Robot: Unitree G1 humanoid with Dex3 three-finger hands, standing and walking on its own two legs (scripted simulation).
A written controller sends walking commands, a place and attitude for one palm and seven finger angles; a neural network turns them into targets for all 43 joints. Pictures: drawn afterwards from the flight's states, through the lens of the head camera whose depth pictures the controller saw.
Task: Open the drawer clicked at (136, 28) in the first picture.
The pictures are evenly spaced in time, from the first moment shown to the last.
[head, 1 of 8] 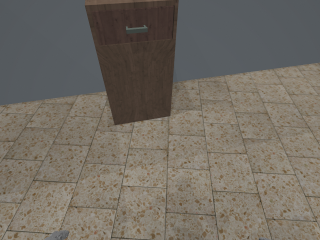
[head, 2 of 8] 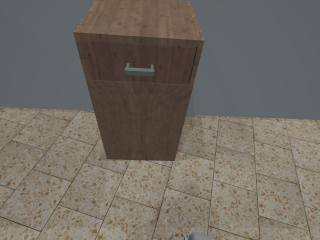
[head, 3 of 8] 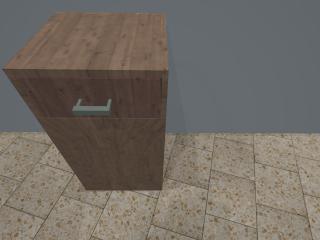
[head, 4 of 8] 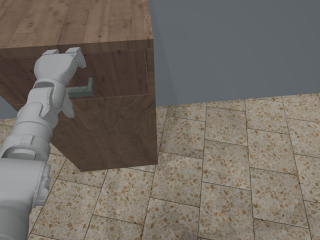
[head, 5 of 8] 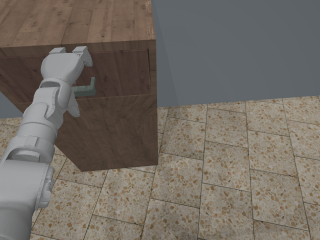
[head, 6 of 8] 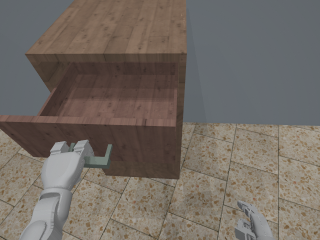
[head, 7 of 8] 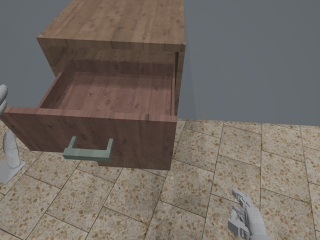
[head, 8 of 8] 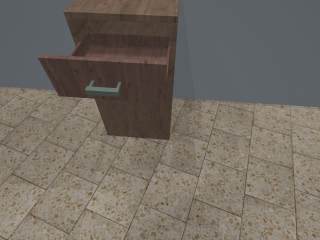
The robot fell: no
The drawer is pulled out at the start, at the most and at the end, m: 0.00 0.30 0.30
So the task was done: yes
